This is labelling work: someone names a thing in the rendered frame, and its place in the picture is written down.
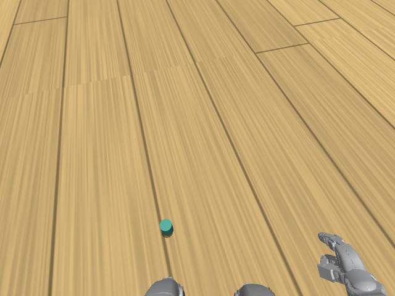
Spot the tin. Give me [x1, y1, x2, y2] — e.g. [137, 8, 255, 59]
[160, 219, 173, 236]

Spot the right robot hand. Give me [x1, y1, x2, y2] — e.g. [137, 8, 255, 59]
[317, 232, 367, 285]

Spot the right robot arm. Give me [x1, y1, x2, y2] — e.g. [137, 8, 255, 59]
[344, 269, 387, 296]

